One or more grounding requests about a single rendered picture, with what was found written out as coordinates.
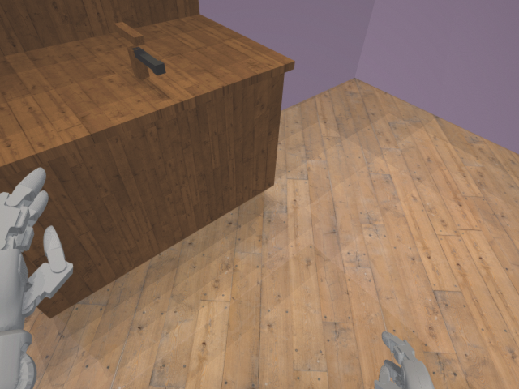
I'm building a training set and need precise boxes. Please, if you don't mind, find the right robot hand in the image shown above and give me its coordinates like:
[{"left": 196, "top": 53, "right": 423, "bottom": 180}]
[{"left": 374, "top": 331, "right": 435, "bottom": 389}]

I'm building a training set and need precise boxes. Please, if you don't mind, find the counter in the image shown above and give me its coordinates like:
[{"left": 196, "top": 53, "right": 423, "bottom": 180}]
[{"left": 0, "top": 0, "right": 295, "bottom": 318}]

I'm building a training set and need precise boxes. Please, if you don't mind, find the left robot forearm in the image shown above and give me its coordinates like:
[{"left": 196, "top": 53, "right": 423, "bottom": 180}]
[{"left": 0, "top": 329, "right": 36, "bottom": 389}]

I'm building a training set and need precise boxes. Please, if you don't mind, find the tap lever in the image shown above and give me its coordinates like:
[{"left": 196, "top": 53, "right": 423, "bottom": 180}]
[{"left": 133, "top": 47, "right": 166, "bottom": 75}]

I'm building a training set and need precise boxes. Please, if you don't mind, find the left robot hand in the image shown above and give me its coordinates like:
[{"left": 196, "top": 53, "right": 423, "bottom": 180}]
[{"left": 0, "top": 167, "right": 73, "bottom": 331}]

